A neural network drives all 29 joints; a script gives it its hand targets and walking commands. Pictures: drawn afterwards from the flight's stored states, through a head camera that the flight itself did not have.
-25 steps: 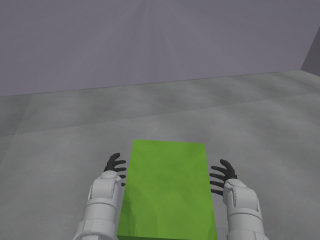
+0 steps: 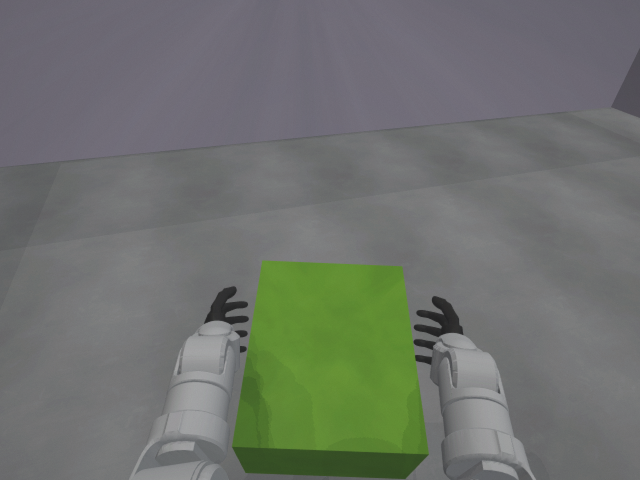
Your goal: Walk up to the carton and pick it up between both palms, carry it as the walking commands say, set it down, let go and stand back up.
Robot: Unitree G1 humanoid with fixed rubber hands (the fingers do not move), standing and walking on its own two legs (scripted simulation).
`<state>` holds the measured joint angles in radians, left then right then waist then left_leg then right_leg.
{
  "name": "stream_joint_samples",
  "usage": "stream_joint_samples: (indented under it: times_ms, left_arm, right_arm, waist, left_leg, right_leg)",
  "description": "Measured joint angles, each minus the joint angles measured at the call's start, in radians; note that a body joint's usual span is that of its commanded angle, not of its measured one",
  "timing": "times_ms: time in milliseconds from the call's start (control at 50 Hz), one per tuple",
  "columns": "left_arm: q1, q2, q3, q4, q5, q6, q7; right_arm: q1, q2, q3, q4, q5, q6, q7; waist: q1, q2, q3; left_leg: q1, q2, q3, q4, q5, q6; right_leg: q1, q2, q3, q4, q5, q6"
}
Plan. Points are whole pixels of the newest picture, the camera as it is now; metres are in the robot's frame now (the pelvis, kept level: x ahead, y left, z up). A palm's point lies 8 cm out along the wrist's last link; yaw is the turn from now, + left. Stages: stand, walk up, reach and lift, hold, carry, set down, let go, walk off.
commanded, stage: hold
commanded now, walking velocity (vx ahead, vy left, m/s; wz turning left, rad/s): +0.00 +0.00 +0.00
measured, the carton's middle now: (329, 362) +0.34 +0.01 -0.04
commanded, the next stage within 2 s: carry in 0.22 s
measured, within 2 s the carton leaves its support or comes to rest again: neither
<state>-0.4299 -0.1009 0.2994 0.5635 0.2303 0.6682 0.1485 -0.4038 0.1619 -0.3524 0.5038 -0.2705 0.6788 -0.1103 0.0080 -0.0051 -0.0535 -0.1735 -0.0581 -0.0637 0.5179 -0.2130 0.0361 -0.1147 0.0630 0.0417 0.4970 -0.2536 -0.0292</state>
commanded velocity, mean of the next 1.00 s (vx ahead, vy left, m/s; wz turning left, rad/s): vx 0.00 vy -0.10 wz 0.30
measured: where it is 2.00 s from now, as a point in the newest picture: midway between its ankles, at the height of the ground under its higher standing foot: outside the picture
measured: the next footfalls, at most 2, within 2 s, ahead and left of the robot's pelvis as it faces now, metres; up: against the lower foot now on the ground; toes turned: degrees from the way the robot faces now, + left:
right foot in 0.64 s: +0.03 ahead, -0.20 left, +0.00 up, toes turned -1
left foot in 1.18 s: -0.07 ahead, +0.06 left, +0.00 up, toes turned +16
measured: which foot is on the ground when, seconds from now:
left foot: down 0.00-0.66, up 0.68-1.00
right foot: down 0.00-0.28, up 0.30-0.62, down 0.64-1.00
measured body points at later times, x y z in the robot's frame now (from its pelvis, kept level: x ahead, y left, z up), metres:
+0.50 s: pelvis -0.01 -0.01 +0.00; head -0.02 +0.01 +0.45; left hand +0.31 +0.16 +0.09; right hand +0.30 -0.16 +0.09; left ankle +0.05 +0.10 -0.74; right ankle +0.00 -0.15 -0.71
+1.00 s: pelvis -0.05 -0.08 +0.00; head -0.06 -0.11 +0.45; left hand +0.24 +0.09 +0.12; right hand +0.25 -0.22 +0.11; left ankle -0.05 +0.06 -0.67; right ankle -0.01 -0.20 -0.74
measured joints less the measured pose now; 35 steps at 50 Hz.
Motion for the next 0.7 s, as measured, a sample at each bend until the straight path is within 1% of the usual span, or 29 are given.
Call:
stream_joint_samples:
  times_ms: [80, 100, 180, 260, 300, 340, 380, 460, 520, 580, 600, 640, 660, 680, 700]
  left_arm:
    - [0.021, 0.000, -0.002, -0.031, 0.000, 0.014, 0.000]
    - [0.031, 0.000, -0.006, -0.045, 0.000, 0.018, 0.000]
    - [0.079, 0.000, -0.034, -0.107, 0.000, 0.030, -0.004]
    - [0.120, -0.010, -0.056, -0.165, 0.000, 0.041, -0.015]
    - [0.124, -0.011, -0.059, -0.197, 0.000, 0.066, -0.015]
    - [0.123, -0.011, -0.077, -0.258, 0.000, 0.102, -0.015]
    - [0.118, -0.011, -0.100, -0.336, 0.000, 0.152, -0.015]
    - [0.108, -0.011, -0.136, -0.513, 0.000, 0.267, -0.015]
    - [0.113, -0.021, -0.140, -0.671, -0.016, 0.350, 0.004]
    - [0.120, -0.054, -0.140, -0.806, -0.037, 0.415, 0.035]
    - [0.124, -0.068, -0.141, -0.843, -0.043, 0.432, 0.046]
    - [0.125, -0.066, -0.158, -0.886, -0.059, 0.465, 0.055]
    - [0.125, -0.065, -0.163, -0.895, -0.063, 0.476, 0.056]
    - [0.126, -0.064, -0.169, -0.896, -0.066, 0.488, 0.058]
    - [0.129, -0.064, -0.179, -0.896, -0.067, 0.507, 0.059]
  right_arm:
    - [0.038, 0.017, 0.002, -0.021, 0.000, -0.004, 0.013]
    - [0.053, 0.018, 0.010, -0.031, 0.000, -0.004, 0.021]
    - [0.096, 0.003, 0.050, -0.070, -0.001, 0.007, 0.080]
    - [0.122, -0.004, 0.071, -0.130, -0.001, 0.037, 0.096]
    - [0.117, -0.004, 0.082, -0.158, -0.001, 0.066, 0.097]
    - [0.115, -0.004, 0.093, -0.209, 0.002, 0.096, 0.095]
    - [0.113, -0.002, 0.103, -0.269, 0.015, 0.129, 0.084]
    - [0.111, -0.001, 0.142, -0.442, 0.061, 0.241, 0.031]
    - [0.111, -0.001, 0.184, -0.594, 0.099, 0.332, -0.014]
    - [0.111, -0.001, 0.196, -0.721, 0.121, 0.405, -0.047]
    - [0.111, -0.001, 0.196, -0.758, 0.124, 0.427, -0.056]
    - [0.112, 0.000, 0.196, -0.814, 0.126, 0.468, -0.069]
    - [0.112, -0.001, 0.196, -0.831, 0.126, 0.484, -0.073]
    - [0.118, -0.002, 0.196, -0.840, 0.126, 0.498, -0.078]
    - [0.132, -0.006, 0.196, -0.847, 0.126, 0.511, -0.081]
  waist:
    - [0.000, -0.001, -0.003]
    - [0.000, -0.001, -0.006]
    - [0.000, -0.001, -0.020]
    - [0.000, -0.001, -0.033]
    - [0.001, -0.008, -0.056]
    - [-0.001, -0.008, -0.065]
    - [0.000, -0.009, -0.066]
    - [0.001, -0.010, -0.064]
    - [0.001, -0.010, -0.056]
    - [0.001, -0.011, -0.057]
    - [0.002, -0.011, -0.057]
    - [0.001, -0.013, -0.060]
    - [-0.001, -0.009, -0.060]
    - [-0.004, 0.004, -0.059]
    - [-0.011, 0.011, -0.059]
  left_leg:
    - [0.009, 0.000, 0.000, -0.003, -0.010, 0.005]
    - [0.013, 0.000, 0.000, -0.004, -0.013, 0.006]
    - [0.029, -0.003, 0.000, -0.011, -0.020, 0.011]
    - [0.047, -0.006, 0.000, -0.018, -0.020, 0.017]
    - [0.019, -0.011, 0.010, -0.019, -0.017, 0.021]
    - [-0.024, -0.009, 0.014, -0.019, -0.007, 0.028]
    - [-0.071, -0.002, 0.014, -0.019, 0.006, 0.028]
    - [-0.167, 0.018, 0.014, -0.019, 0.033, 0.005]
    - [-0.223, 0.053, 0.013, -0.019, 0.046, -0.015]
    - [-0.266, 0.097, 0.006, -0.019, 0.055, -0.046]
    - [-0.278, 0.111, 0.003, -0.019, 0.058, -0.058]
    - [-0.293, 0.126, 0.000, -0.015, 0.060, -0.082]
    - [-0.300, 0.132, -0.001, -0.007, 0.058, -0.093]
    - [-0.307, 0.140, -0.002, 0.009, 0.052, -0.088]
    - [-0.318, 0.137, 0.000, 0.053, -0.014, -0.087]
  right_leg:
    - [0.019, 0.000, 0.002, -0.024, 0.000, 0.002]
    - [0.025, -0.001, 0.002, -0.031, 0.000, 0.003]
    - [0.050, -0.004, 0.004, -0.055, 0.001, 0.009]
    - [0.073, -0.008, 0.004, -0.073, 0.005, 0.014]
    - [0.018, -0.014, 0.003, -0.018, -0.007, 0.014]
    - [-0.079, -0.010, 0.002, 0.124, -0.056, 0.015]
    - [-0.168, -0.008, 0.004, 0.232, -0.060, 0.015]
    - [-0.272, -0.040, 0.005, 0.244, -0.075, 0.015]
    - [-0.319, -0.045, 0.004, 0.238, -0.090, 0.015]
    - [-0.328, -0.036, 0.004, 0.191, -0.091, 0.015]
    - [-0.318, -0.033, 0.005, 0.152, -0.092, 0.015]
    - [-0.264, -0.040, 0.006, 0.009, -0.093, 0.015]
    - [-0.255, -0.039, 0.004, -0.036, -0.012, 0.021]
    - [-0.258, -0.031, -0.002, -0.039, 0.051, 0.030]
    - [-0.260, -0.031, -0.008, -0.026, 0.062, 0.033]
